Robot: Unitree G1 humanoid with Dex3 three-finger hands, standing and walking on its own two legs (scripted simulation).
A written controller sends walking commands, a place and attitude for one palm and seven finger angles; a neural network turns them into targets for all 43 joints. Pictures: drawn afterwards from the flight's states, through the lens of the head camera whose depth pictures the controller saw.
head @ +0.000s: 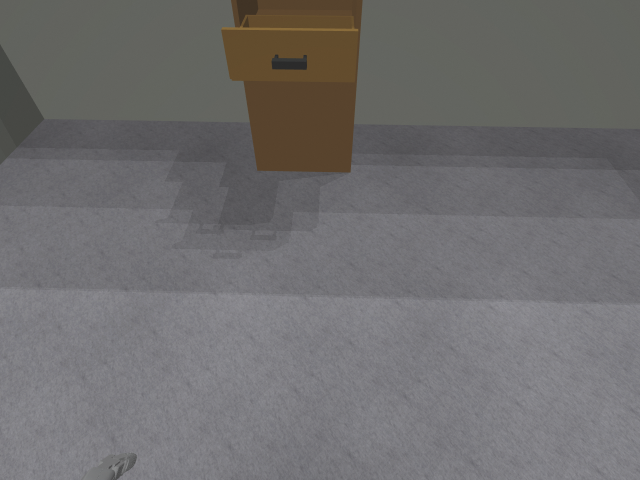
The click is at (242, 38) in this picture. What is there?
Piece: drawer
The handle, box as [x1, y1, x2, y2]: [272, 55, 306, 69]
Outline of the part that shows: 272,58 272,68 306,69 306,55 304,55 302,58 278,58 277,55 275,55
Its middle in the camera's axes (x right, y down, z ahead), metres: -0.10 -0.57 +1.25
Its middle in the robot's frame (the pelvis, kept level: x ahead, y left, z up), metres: +1.31 +0.17 -0.06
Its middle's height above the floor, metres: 0.71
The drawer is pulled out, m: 0.29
